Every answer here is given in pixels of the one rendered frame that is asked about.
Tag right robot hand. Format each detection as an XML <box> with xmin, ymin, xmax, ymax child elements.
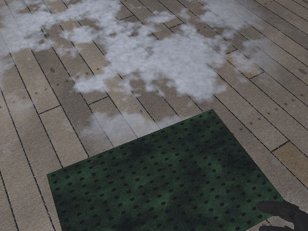
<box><xmin>256</xmin><ymin>200</ymin><xmax>308</xmax><ymax>231</ymax></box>

